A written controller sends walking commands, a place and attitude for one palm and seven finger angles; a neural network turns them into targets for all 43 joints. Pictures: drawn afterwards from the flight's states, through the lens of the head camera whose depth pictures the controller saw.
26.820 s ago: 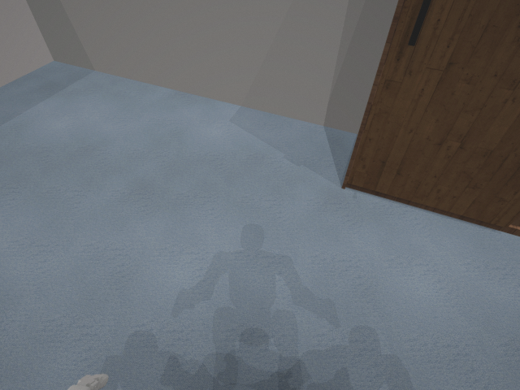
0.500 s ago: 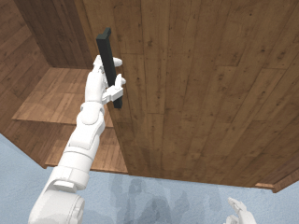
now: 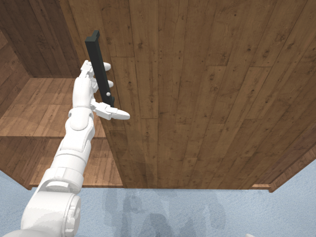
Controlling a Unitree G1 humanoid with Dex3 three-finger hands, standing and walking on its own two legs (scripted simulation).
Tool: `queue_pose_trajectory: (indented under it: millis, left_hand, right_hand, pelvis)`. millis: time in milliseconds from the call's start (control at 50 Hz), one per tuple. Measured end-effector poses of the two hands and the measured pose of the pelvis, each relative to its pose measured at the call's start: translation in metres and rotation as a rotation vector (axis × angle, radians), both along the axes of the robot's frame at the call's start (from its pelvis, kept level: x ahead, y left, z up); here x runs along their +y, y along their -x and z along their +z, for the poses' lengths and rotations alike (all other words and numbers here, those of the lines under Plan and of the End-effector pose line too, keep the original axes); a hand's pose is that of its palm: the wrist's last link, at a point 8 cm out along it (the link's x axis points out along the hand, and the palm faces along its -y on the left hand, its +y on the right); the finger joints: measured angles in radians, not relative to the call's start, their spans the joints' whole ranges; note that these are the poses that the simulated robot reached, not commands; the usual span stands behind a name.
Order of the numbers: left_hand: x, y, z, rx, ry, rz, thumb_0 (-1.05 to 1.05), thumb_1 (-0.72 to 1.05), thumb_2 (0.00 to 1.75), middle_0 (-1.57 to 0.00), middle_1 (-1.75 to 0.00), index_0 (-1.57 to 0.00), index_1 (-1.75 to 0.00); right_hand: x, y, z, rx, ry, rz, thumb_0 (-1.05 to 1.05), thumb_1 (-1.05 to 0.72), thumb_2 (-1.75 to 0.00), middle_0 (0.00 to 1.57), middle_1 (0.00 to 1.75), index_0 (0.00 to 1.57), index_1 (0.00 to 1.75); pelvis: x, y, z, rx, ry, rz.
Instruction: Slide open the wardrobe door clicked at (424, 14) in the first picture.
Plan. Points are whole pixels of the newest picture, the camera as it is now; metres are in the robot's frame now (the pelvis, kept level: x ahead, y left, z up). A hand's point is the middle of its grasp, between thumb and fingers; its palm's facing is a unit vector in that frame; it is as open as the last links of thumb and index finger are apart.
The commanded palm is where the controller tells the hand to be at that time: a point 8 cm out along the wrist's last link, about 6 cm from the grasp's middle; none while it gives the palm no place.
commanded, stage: loosen the grip on the handle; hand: left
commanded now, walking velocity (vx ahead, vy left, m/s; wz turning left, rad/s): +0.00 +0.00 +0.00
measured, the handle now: (104, 76) +0.48 +0.15 +0.16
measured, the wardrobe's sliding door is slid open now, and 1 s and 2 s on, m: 0.60 0.60 0.60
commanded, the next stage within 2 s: slip the hand off the handle in 0.10 s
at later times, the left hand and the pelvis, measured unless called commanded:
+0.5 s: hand (97, 94) +0.44 +0.17 +0.14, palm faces +0.08 -0.99 -0.11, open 14.4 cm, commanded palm +0.40 +0.24 +0.13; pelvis +0.02 +0.02 +0.00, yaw +0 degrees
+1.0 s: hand (81, 102) +0.41 +0.20 +0.13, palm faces +0.08 -0.99 -0.10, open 14.6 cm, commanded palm +0.37 +0.26 +0.13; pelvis +0.03 +0.03 +0.00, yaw +0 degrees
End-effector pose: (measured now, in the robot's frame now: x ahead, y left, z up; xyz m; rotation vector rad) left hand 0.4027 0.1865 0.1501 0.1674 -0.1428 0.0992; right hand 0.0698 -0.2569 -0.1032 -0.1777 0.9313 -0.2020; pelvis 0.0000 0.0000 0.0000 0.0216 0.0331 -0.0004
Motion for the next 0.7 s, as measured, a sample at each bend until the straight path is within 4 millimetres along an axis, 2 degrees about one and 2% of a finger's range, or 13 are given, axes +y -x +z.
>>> queue_pose_trajectory:
  millis: [100, 240, 400, 520, 700]
  left_hand:
    - [0.005, -0.006, -0.006, 0.012, 0.057, -0.012, -0.01, -0.51, 0.22, -0.35, -1.25, -0.26, -1.20]
    - [0.010, -0.002, -0.009, -0.020, 0.060, -0.004, -0.01, -0.54, 0.21, -0.32, -1.21, -0.26, -1.17]
    - [0.021, -0.007, -0.008, -0.017, 0.031, -0.032, -0.01, -0.55, 0.20, -0.40, -1.23, -0.26, -1.16]
    - [0.035, -0.008, -0.010, 0.002, 0.054, -0.026, -0.02, -0.55, 0.20, -0.41, -1.23, -0.30, -1.17]
    - [0.076, 0.004, -0.012, -0.001, 0.022, 0.051, -0.02, -0.55, 0.20, -0.32, -1.18, -0.27, -1.16]
  right_hand:
    - [0.004, -0.009, 0.004, -0.001, 0.015, -0.004, 0.02, -0.90, -0.90, 0.20, 0.30, 0.20, 0.30]
    - [0.018, -0.044, 0.008, -0.052, 0.004, 0.042, 0.01, -0.90, -0.90, 0.20, 0.30, 0.20, 0.30]
    - [0.034, -0.073, 0.014, -0.088, -0.002, 0.074, 0.01, -0.90, -0.90, 0.20, 0.30, 0.20, 0.30]
    - [0.040, -0.074, 0.014, -0.085, -0.006, 0.065, 0.01, -0.90, -0.90, 0.20, 0.30, 0.20, 0.30]
    - [0.038, -0.055, 0.005, -0.022, 0.002, 0.061, 0.01, -0.90, -0.90, 0.20, 0.30, 0.20, 0.30]
  pelvis:
    - [0.006, -0.007, 0.002, 0.006, 0.006, -0.002]
    - [0.014, -0.019, 0.002, 0.014, 0.010, 0.002]
    - [0.020, -0.022, 0.001, 0.022, 0.014, 0.009]
    - [0.023, -0.022, 0.000, 0.020, 0.016, 0.006]
    - [0.025, -0.020, -0.002, 0.023, 0.021, 0.015]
